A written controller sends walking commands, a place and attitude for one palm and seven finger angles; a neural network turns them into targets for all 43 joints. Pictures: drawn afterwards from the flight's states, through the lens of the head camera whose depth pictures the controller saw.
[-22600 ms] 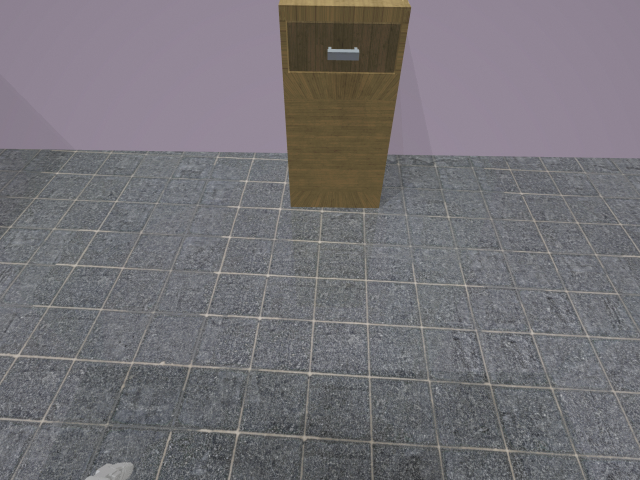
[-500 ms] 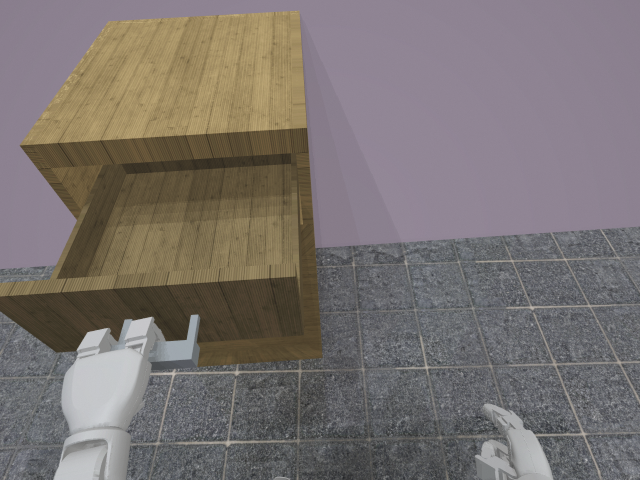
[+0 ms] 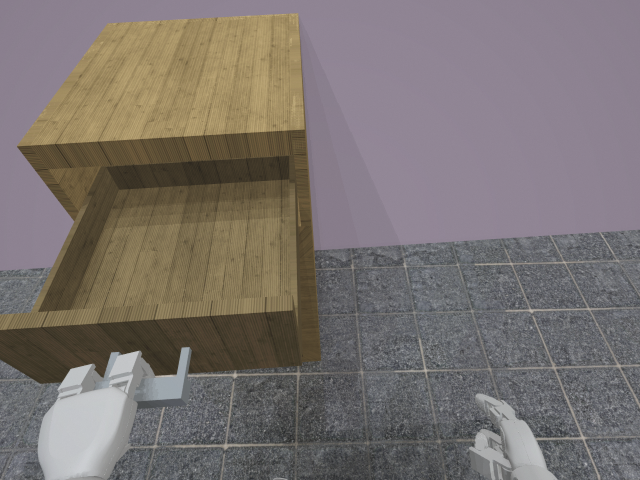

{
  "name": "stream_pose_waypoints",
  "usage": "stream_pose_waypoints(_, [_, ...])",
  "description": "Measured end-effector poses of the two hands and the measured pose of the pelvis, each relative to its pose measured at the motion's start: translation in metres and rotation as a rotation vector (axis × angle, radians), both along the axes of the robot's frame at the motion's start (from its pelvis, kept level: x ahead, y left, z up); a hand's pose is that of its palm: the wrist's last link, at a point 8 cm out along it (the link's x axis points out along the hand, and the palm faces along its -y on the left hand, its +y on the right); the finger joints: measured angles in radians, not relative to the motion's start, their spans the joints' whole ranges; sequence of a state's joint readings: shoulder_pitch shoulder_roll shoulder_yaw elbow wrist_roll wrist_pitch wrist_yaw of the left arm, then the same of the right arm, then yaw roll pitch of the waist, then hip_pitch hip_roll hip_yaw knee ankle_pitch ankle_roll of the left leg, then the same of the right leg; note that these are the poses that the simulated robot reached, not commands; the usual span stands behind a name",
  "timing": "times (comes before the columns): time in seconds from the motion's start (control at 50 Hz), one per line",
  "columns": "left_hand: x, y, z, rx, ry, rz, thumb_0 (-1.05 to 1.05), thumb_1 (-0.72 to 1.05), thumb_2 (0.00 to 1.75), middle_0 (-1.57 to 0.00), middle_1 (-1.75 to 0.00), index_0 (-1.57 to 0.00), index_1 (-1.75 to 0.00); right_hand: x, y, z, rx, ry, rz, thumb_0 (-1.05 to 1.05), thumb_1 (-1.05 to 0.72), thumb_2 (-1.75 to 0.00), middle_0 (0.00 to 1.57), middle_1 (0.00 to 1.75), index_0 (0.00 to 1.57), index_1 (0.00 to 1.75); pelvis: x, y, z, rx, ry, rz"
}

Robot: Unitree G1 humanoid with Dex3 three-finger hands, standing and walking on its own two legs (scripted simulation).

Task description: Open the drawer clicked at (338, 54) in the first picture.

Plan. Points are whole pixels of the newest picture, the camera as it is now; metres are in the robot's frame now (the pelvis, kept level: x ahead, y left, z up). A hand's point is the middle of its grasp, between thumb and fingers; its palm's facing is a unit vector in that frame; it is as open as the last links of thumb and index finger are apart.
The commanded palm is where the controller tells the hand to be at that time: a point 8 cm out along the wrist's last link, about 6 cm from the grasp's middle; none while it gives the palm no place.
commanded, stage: pull the drawer open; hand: left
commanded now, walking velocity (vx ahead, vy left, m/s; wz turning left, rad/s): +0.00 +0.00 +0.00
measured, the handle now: (146, 375) +0.23 +0.25 +0.01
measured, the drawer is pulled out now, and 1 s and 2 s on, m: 0.28 0.30 0.29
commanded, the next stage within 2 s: open the thumb to release the handle in 0.44 s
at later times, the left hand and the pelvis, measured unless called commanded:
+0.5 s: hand (109, 462) +0.14 +0.26 -0.01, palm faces -0.04 -0.09 -1.00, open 6.2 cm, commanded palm +0.10 +0.25 +0.05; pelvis +0.00 +0.00 -0.01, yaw -1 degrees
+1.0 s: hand (103, 460) +0.14 +0.26 +0.00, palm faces -0.02 -0.05 -1.00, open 11.5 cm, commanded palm +0.11 +0.26 +0.05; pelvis -0.01 +0.00 -0.01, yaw +1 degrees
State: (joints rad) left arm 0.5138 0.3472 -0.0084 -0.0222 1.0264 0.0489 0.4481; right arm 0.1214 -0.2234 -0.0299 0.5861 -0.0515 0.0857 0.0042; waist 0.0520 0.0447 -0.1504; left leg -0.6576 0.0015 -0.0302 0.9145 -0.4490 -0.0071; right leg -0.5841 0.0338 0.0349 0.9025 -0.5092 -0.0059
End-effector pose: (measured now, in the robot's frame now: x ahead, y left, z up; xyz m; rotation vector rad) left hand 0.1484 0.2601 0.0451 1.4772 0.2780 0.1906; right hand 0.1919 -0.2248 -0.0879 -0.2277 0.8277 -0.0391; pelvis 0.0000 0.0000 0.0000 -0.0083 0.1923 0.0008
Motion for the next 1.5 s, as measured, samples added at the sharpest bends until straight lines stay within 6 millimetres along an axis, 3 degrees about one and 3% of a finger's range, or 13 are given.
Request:
stream_pose_waypoints(0.16, [-0.026, -0.003, 0.0, -0.001, -0.001, -0.007, 0.02, 0.7, 0.76, -0.38, -1.35, -0.32, -1.32, 0.006, 0.003, -0.006, 0.003, -0.001, 0.04, 0.01, -0.91, -0.9, 0.2, 0.3, 0.2, 0.3, -0.002, 0.0, -0.007, 0.001, 0.012, 0.002])
stream_pose_waypoints(0.38, [-0.026, -0.003, -0.001, 0.005, -0.01, -0.013, 0.02, 0.7, 0.76, -0.38, -1.34, -0.31, -1.31, 0.007, 0.011, -0.007, 0.036, -0.022, 0.039, 0.01, -0.91, -0.9, 0.2, 0.3, 0.2, 0.3, -0.004, -0.001, -0.012, 0.002, 0.02, -0.009])
stream_pose_waypoints(0.66, [-0.026, 0.005, 0.0, 0.053, -0.023, -0.043, -0.01, 0.66, 0.77, -0.39, -1.34, -0.33, -1.31, 0.0, 0.002, -0.014, -0.008, 0.018, 0.026, 0.01, -0.91, -0.9, 0.2, 0.3, 0.2, 0.3, -0.006, 0.001, -0.014, -0.004, 0.028, 0.0])
stream_pose_waypoints(0.8, [-0.026, 0.009, 0.004, 0.037, -0.044, 0.044, -0.01, 0.45, 0.7, -0.38, -1.31, -0.36, -1.29, -0.002, 0.005, -0.017, 0.008, 0.019, 0.018, 0.01, -0.91, -0.9, 0.2, 0.3, 0.2, 0.3, -0.008, 0.001, -0.013, -0.005, 0.022, 0.013])
stream_pose_waypoints(0.9, [-0.025, -0.003, 0.0, 0.001, -0.014, 0.017, 0.0, 0.18, 0.59, -0.36, -1.27, -0.36, -1.27, -0.002, 0.009, -0.013, 0.014, 0.005, 0.026, 0.01, -0.91, -0.9, 0.2, 0.3, 0.2, 0.3, -0.008, -0.001, -0.009, 0.002, 0.012, 0.012])
stream_pose_waypoints(1.1, [-0.03, 0.001, 0.006, 0.039, -0.025, 0.003, 0.0, -0.34, 0.37, -0.33, -1.22, -0.32, -1.2, 0.002, 0.007, -0.006, 0.018, -0.023, 0.036, 0.01, -0.91, -0.9, 0.2, 0.3, 0.2, 0.3, -0.012, -0.006, -0.008, 0.001, -0.003, 0.012])
stream_pose_waypoints(1.24, [-0.028, -0.005, -0.001, 0.011, -0.025, 0.016, 0.0, -0.46, 0.32, -0.32, -1.2, -0.31, -1.19, -0.001, 0.001, -0.008, -0.002, -0.017, 0.036, 0.01, -0.91, -0.9, 0.2, 0.3, 0.2, 0.3, -0.015, -0.008, -0.008, 0.003, 0.002, 0.018])
stream_pose_waypoints(1.5, [-0.009, -0.006, 0.003, 0.046, -0.056, 0.015, 0.0, -0.49, 0.3, -0.32, -1.2, -0.34, -1.22, -0.012, -0.001, -0.015, 0.005, 0.013, 0.004, 0.01, -0.91, -0.9, 0.2, 0.3, 0.2, 0.3, -0.017, -0.009, -0.008, 0.003, 0.0, 0.019])
